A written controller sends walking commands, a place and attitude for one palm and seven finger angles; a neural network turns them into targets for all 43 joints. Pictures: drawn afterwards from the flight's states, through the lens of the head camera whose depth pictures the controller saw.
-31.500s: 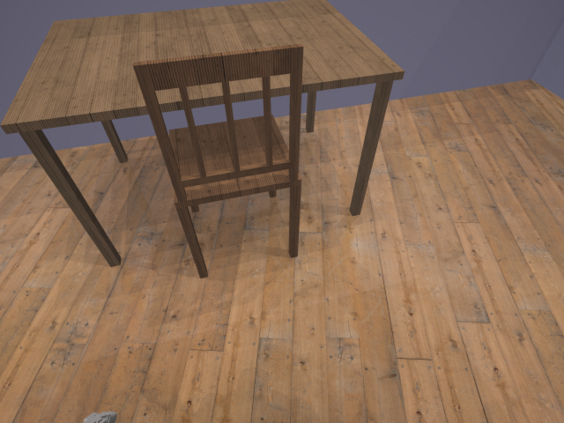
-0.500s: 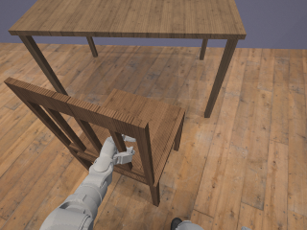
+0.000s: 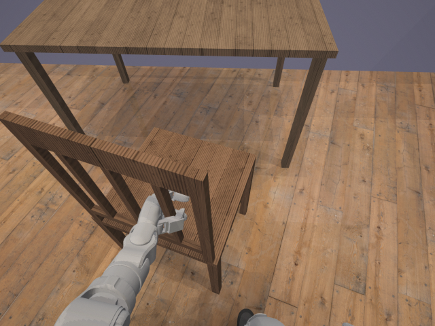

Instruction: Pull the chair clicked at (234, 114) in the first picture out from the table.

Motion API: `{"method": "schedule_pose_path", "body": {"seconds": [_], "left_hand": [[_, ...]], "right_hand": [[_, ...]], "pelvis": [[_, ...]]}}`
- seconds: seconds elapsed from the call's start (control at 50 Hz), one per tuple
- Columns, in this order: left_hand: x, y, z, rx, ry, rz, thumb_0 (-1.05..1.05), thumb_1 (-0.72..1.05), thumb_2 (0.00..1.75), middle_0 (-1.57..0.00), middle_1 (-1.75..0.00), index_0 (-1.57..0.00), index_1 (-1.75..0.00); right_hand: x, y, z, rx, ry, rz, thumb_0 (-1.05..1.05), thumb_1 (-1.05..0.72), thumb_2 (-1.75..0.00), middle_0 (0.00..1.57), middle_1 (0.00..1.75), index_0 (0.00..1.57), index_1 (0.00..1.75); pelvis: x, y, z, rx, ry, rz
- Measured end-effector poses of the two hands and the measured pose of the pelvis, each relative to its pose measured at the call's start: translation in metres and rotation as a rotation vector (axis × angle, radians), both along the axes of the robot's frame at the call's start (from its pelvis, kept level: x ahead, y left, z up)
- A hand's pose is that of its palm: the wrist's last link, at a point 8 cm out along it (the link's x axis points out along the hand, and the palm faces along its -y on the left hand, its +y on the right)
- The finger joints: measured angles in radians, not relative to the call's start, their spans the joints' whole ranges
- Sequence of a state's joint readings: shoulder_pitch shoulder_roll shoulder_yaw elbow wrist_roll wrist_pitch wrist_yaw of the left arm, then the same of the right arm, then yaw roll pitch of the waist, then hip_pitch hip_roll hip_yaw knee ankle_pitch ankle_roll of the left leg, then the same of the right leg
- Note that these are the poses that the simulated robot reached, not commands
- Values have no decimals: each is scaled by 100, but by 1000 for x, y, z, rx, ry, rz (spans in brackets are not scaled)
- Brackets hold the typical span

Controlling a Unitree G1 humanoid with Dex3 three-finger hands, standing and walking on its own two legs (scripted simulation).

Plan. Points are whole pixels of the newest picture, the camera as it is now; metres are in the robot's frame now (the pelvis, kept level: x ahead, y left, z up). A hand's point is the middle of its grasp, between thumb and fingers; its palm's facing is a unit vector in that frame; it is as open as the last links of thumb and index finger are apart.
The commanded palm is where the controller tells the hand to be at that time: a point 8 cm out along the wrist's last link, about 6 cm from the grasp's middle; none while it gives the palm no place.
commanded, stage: step backward, pulling the chair out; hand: left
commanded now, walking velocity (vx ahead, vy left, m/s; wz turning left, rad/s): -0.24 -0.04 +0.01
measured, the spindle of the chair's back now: (129, 201) +0.38 +0.22 -0.07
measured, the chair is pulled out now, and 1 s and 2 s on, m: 0.46 0.46 0.46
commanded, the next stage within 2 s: stop walking, hand still on the chair in 0.68 s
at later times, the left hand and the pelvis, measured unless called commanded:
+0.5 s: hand (179, 219) +0.33 +0.10 -0.06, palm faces -0.06 -0.99 -0.12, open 5.4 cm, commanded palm +0.33 +0.15 -0.06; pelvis +0.00 -0.01 +0.00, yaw +0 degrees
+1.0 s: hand (179, 219) +0.33 +0.10 -0.06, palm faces -0.05 -0.99 -0.12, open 5.4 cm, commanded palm +0.32 +0.15 -0.04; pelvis +0.01 -0.01 +0.00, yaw +0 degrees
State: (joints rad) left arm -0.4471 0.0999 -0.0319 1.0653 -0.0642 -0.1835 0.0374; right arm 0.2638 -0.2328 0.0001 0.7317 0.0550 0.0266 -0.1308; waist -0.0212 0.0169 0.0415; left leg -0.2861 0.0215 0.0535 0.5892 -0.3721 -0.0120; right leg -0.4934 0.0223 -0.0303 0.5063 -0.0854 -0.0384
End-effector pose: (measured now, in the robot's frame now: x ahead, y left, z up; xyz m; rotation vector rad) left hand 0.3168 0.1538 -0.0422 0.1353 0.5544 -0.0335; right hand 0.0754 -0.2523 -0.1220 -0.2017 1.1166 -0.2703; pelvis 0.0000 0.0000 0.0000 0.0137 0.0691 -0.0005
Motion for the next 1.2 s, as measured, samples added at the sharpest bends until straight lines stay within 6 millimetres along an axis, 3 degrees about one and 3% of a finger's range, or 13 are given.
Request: {"method": "schedule_pose_path", "body": {"seconds": [0.22,0.48,0.64,0.84,1.0,1.2], "left_hand": [[0,0,0,-1,-4,-15,6,69,85,-42,-139,-49,-145],[0,0,0,5,-6,9,7,67,85,-44,-137,-49,-145],[0,0,0,3,-6,20,7,67,85,-45,-137,-49,-145],[0,0,0,2,-8,2,6,68,85,-43,-139,-49,-145],[0,0,0,4,-9,18,7,68,85,-44,-138,-49,-145],[0,0,0,-7,-2,10,7,69,84,-42,-140,-49,-145]], "right_hand": [[-2,0,6,-29,-15,-10,1,-90,-89,21,30,20,30],[4,-10,-1,-10,-20,4,1,-90,-89,21,30,20,30],[-2,-18,8,-35,-12,-3,1,-90,-89,21,30,20,30],[-5,-10,10,-38,-22,-33,1,-90,-90,20,30,20,30],[17,1,6,14,-34,-6,1,-90,-90,20,30,20,30],[65,3,21,-14,-88,41,1,-90,-90,21,30,20,30]], "pelvis": [[-2,6,0,9,-1,-6],[-2,-7,-3,9,1,0],[-10,-4,1,4,9,4],[-1,-1,0,11,-10,-10],[12,-7,1,0,-15,-4],[32,0,6,-15,-20,12]]}}
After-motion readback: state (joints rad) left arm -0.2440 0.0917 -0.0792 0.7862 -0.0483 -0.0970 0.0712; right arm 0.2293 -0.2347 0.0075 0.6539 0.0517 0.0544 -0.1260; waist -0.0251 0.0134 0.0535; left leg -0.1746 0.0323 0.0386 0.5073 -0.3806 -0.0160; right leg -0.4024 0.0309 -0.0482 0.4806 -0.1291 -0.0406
